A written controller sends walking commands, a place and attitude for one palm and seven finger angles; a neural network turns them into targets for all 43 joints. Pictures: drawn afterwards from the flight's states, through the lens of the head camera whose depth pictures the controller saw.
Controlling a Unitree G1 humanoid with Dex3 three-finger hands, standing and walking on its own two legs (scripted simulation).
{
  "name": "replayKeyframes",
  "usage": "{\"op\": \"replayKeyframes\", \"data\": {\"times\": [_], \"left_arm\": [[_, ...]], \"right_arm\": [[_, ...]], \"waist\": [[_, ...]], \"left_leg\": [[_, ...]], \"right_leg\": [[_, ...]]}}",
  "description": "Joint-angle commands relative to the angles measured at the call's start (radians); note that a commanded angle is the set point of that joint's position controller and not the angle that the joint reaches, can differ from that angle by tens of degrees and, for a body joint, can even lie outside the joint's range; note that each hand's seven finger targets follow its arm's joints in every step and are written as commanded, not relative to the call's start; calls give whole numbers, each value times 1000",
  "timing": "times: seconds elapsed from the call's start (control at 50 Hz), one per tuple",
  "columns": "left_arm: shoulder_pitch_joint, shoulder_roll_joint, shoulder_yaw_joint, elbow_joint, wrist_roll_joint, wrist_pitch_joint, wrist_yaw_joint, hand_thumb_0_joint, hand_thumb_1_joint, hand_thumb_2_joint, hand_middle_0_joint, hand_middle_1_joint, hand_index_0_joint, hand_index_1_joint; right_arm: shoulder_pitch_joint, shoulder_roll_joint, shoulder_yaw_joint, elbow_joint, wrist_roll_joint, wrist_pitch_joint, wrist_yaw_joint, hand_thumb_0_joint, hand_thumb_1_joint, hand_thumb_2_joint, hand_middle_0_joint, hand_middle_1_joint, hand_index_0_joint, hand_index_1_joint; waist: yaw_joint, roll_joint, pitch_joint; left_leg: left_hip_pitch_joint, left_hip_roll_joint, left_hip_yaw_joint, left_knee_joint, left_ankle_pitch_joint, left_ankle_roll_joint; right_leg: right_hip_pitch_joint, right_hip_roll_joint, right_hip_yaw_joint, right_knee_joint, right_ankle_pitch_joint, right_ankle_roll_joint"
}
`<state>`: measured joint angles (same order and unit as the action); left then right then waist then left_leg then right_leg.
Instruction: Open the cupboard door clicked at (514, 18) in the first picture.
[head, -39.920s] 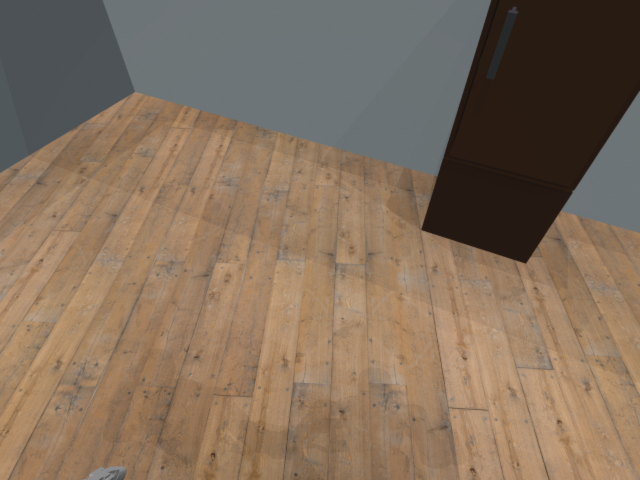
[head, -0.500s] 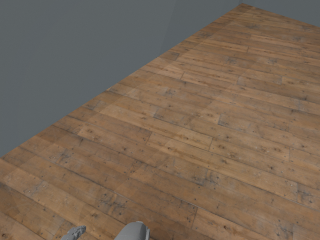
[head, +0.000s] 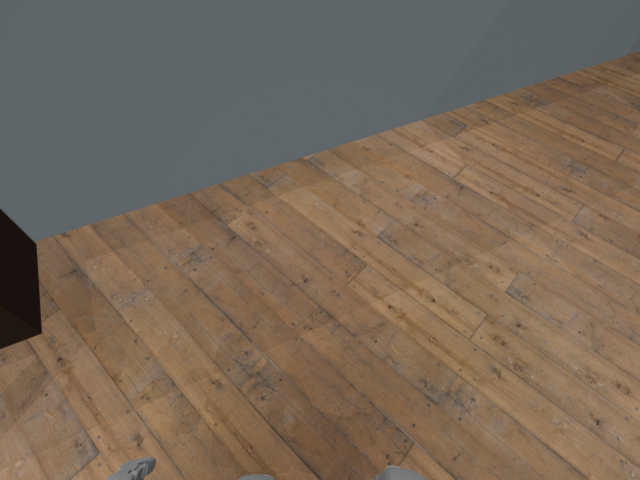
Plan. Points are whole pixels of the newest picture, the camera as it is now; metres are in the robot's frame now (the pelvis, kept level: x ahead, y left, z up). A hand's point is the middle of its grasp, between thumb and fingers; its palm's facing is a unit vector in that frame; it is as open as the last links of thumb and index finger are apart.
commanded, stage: turn to face it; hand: left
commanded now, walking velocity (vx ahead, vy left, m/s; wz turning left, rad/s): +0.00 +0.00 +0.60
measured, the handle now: out of the picture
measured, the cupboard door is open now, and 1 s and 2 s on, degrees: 39 39 39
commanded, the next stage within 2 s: take the last steps up to it in 1.72 s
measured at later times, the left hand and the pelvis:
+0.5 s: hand out of the picture -0.03 +0.20 -0.19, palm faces +0.35 -0.91 -0.22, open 7.4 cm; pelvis +0.00 -0.01 -0.01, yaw +19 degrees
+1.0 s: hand out of the picture -0.01 +0.16 -0.15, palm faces +0.57 -0.78 -0.25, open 7.4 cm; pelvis +0.04 -0.04 +0.01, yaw +37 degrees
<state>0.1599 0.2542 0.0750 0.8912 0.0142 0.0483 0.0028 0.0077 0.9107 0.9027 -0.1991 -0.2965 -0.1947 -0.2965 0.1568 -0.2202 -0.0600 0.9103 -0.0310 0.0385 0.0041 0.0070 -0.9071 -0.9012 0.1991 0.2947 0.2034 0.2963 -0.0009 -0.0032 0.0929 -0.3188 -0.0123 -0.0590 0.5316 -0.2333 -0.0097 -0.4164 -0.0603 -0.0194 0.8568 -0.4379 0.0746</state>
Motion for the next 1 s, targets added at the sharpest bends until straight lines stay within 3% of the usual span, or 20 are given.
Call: {"op": "replayKeyframes", "data": {"times": [0.0, 0.02, 0.04, 0.06, 0.08, 0.12, 0.16, 0.28, 0.36, 0.38, 0.42, 0.44, 0.54, 0.72, 0.74, 0.76, 0.78, 0.8, 0.86, 0.98], "left_arm": [[107, 73, 20, -62, -2, -33, 10, 0, 900, 900, -200, -300, -200, -300], [154, 117, 32, -57, 4, -44, 17, 0, 900, 900, -200, -300, -200, -300], [170, 212, 51, -60, 21, -53, 26, 0, 900, 900, -200, -300, -200, -300], [140, 241, 45, -80, 16, -47, 27, 0, 900, 900, -200, -300, -200, -300], [104, 185, 39, -80, 13, -56, 35, 0, 900, 900, -200, -300, -200, -300], [32, 124, 16, -89, 8, -60, 32, 0, 900, 900, -200, -300, -200, -300], [38, 115, 14, -89, 12, -63, 33, 0, 900, 900, -200, -300, -200, -300], [141, 166, 32, -43, 17, -63, 29, 0, 900, 900, -200, -300, -200, -300], [124, 173, 41, -29, 11, -57, 22, 0, 900, 900, -200, -300, -200, -300], [106, 165, 41, -41, 2, -53, 18, 0, 900, 900, -200, -300, -200, -300], [39, 62, 10, -121, -2, -38, 11, 0, 900, 900, -200, -300, -200, -300], [-18, 90, 14, -127, 9, -25, 18, 0, 900, 900, -200, -300, -200, -300], [20, 71, 21, -64, 5, -15, 4, 0, 900, 900, -200, -300, -200, -300], [68, 66, 17, -75, -4, -34, 11, 0, 900, 900, -200, -300, -200, -300], [108, 88, 25, -69, -3, -42, 15, 0, 900, 900, -200, -300, -200, -300], [142, 162, 40, -67, 10, -53, 24, 0, 900, 900, -200, -300, -200, -300], [148, 227, 50, -72, 21, -56, 28, 0, 900, 900, -200, -300, -200, -300], [129, 210, 40, -79, 13, -57, 32, 0, 900, 900, -200, -300, -200, -300], [15, 118, 16, -98, 8, -57, 34, 0, 900, 900, -200, -300, -200, -300], [105, 165, 28, -60, 16, -60, 29, 0, 900, 900, -200, -300, -200, -300]], "right_arm": [[-48, -211, -59, -92, 9, -5, -10, 0, -900, -900, 200, 300, 200, 300], [-58, -175, -56, -104, 17, -5, -6, 0, -900, -900, 200, 300, 200, 300], [-48, -107, -47, -126, 24, -5, 1, 0, -900, -900, 200, 300, 200, 300], [-76, -130, -51, -139, 17, -4, 9, 0, -900, -900, 200, 300, 200, 300], [-87, -138, -55, -119, 12, 4, 7, 0, -900, -900, 200, 300, 200, 300], [-54, -113, -47, -83, 13, 12, 19, 0, -900, -900, 200, 300, 200, 300], [-55, -86, -38, -77, 20, 18, 27, 0, -900, -900, 200, 300, 200, 300], [-134, -58, -16, -92, 25, 7, 32, 0, -900, -900, 200, 300, 200, 300], [-70, -78, -18, -79, 23, -5, 26, 0, -900, -900, 200, 300, 200, 300], [-8, -117, -28, -67, 18, -11, 24, 0, -900, -900, 200, 300, 200, 300], [129, -306, -74, -47, 8, -13, 8, 0, -900, -900, 200, 300, 200, 300], [153, -293, -71, -33, 8, -13, -1, 0, -900, -900, 200, 300, 200, 300], [-11, -204, -41, -73, 7, -27, -20, 0, -900, -900, 200, 300, 200, 300], [-29, -208, -61, -81, 8, -8, -13, 0, -900, -900, 200, 300, 200, 300], [-41, -195, -60, -90, 14, -7, -10, 0, -900, -900, 200, 300, 200, 300], [-38, -143, -55, -101, 24, -8, -3, 0, -900, -900, 200, 300, 200, 300], [-43, -94, -46, -124, 24, -11, 2, 0, -900, -900, 200, 300, 200, 300], [-53, -132, -51, -120, 14, -6, 5, 0, -900, -900, 200, 300, 200, 300], [-28, -105, -47, -73, 18, 13, 19, 0, -900, -900, 200, 300, 200, 300], [-113, -54, -20, -84, 23, 8, 34, 0, -900, -900, 200, 300, 200, 300]], "waist": [[28, 155, -136], [57, 25, -147], [63, -282, -135], [68, -275, -105], [41, -283, -91], [-7, -206, -80], [-6, -210, -98], [52, -204, -121], [13, -186, -141], [-28, -120, -168], [-102, 313, -213], [-112, 185, -215], [-11, 159, -117], [15, 165, -136], [39, 120, -143], [60, -63, -158], [67, -308, -142], [57, -238, -129], [-12, -223, -100], [44, -180, -100]], "left_leg": [[-49, 170, -232, -96, 134, 119], [-152, 103, -189, 12, 29, 70], [-330, -50, -7, 252, -246, -18], [-288, -32, 10, 491, -380, -26], [-303, 2, -24, 629, -345, -21], [-293, 33, 9, 706, -230, -43], [-251, 36, 54, 614, -209, -57], [-155, 22, 146, 269, -240, -51], [46, 6, 175, 9, -80, -27], [180, 28, 146, -98, 52, -6], [375, 449, -382, -165, 607, 250], [336, 435, -362, -160, 469, 267], [137, 241, -177, -194, 304, 166], [4, 175, -261, -105, 238, 135], [-70, 137, -249, -51, 172, 99], [-224, 44, -165, 102, -9, 39], [-318, -82, 23, 361, -348, -30], [-294, -19, -19, 565, -372, -21], [-279, 36, 14, 695, -233, -47], [-163, 19, 143, 325, -231, -56]], "right_leg": [[245, 49, -35, -311, 133, -16], [368, -33, 48, -487, 144, -35], [436, -312, 353, -614, 104, -139], [286, -451, 395, -646, 133, -225], [254, -398, 382, -612, 243, -236], [268, -286, 145, -531, 467, -206], [297, -258, 41, -509, 584, -184], [406, -298, -19, -439, 755, -188], [321, -289, -88, -319, 703, -128], [231, -273, -126, -209, 633, -87], [-182, -68, -118, 188, -260, 18], [-205, -71, -21, 281, -214, 4], [-120, -47, 20, 233, 22, 11], [203, 57, -29, -265, 110, -10], [315, 32, -16, -404, 189, -16], [451, -140, 169, -546, 151, -66], [435, -400, 391, -613, 242, -190], [328, -429, 369, -593, 305, -245], [290, -283, 107, -516, 533, -205], [360, -287, -20, -454, 702, -180]]}}
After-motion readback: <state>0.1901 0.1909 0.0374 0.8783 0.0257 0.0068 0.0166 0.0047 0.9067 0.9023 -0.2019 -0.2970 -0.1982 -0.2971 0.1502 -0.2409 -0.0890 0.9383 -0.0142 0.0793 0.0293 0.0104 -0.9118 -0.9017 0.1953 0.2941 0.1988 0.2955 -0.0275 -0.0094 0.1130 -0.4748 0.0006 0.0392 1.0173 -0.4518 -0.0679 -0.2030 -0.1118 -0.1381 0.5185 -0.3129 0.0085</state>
